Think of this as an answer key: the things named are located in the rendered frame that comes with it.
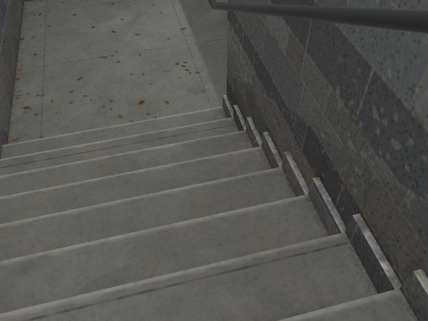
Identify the stairs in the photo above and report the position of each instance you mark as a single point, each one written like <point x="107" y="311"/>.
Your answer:
<point x="177" y="218"/>

